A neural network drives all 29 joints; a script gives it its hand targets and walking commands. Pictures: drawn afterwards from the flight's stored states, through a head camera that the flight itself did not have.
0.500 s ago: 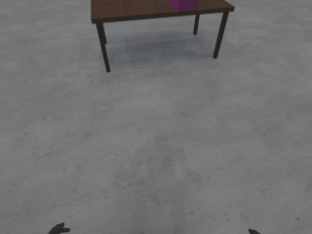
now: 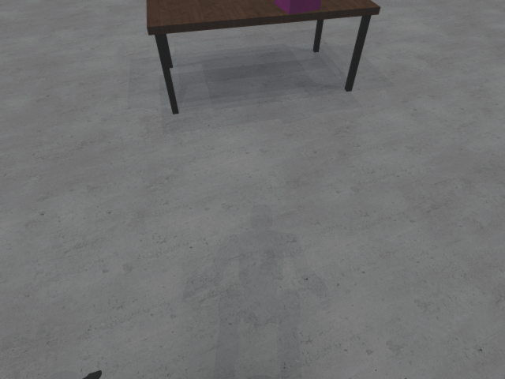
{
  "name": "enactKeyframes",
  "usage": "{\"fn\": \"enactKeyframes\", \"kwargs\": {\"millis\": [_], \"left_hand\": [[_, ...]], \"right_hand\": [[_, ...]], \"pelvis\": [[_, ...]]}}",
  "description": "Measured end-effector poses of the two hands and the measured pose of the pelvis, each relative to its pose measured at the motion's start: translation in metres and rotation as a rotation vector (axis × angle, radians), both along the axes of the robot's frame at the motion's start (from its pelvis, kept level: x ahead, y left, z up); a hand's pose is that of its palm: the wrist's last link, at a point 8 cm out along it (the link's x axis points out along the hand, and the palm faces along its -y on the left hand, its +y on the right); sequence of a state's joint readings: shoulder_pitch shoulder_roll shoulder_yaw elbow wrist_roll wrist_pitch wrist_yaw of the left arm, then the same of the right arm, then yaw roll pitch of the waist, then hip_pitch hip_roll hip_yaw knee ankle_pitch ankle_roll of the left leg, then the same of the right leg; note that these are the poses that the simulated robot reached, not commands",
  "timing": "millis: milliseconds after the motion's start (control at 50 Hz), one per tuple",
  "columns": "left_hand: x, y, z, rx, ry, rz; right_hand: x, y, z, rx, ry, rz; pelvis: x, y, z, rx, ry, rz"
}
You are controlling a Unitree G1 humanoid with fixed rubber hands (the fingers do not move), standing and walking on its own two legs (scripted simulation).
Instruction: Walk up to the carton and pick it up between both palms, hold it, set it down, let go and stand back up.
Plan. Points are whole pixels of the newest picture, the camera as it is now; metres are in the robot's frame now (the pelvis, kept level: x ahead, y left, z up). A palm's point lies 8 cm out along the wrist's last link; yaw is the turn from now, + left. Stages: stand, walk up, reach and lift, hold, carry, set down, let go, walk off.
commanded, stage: stand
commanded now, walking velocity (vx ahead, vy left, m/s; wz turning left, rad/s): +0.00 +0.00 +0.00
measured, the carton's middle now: out of the picture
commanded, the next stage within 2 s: none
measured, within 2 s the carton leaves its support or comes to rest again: neither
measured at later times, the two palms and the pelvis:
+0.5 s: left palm out of the picture +0.09 +0.29 -0.10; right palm out of the picture +0.07 -0.27 -0.12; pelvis +0.00 +0.00 +0.00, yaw +0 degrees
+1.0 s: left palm out of the picture +0.08 +0.29 -0.10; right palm out of the picture +0.07 -0.27 -0.12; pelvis -0.01 +0.00 +0.00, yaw +0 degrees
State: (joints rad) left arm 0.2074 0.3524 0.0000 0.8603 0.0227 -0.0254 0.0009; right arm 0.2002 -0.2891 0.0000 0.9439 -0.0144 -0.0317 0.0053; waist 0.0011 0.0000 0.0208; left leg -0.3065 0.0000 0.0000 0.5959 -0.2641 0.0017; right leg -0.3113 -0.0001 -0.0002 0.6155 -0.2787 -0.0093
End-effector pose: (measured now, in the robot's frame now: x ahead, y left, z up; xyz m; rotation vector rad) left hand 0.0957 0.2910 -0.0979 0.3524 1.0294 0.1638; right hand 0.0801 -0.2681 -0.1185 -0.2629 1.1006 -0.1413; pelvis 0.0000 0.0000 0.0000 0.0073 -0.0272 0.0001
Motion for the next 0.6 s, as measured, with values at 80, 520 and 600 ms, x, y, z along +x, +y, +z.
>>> {"fn": "enactKeyframes", "kwargs": {"millis": [80, 520, 600], "left_hand": [[-0.002, 0.0, 0.0, 0.001, 0.007, 0.002], [-0.011, 0.001, -0.001, 0.0, 0.027, 0.01], [-0.012, 0.001, -0.001, 0.0, 0.031, 0.011]], "right_hand": [[-0.002, 0.0, 0.0, 0.001, 0.007, -0.001], [-0.011, -0.001, -0.001, 0.003, 0.031, -0.006], [-0.012, -0.001, -0.001, 0.004, 0.033, -0.006]], "pelvis": [[0.0, 0.0, 0.0, 0.0, 0.001, 0.0], [-0.004, 0.0, 0.002, 0.0, 0.004, 0.0], [-0.004, 0.0, 0.002, 0.0, 0.005, 0.0]]}}
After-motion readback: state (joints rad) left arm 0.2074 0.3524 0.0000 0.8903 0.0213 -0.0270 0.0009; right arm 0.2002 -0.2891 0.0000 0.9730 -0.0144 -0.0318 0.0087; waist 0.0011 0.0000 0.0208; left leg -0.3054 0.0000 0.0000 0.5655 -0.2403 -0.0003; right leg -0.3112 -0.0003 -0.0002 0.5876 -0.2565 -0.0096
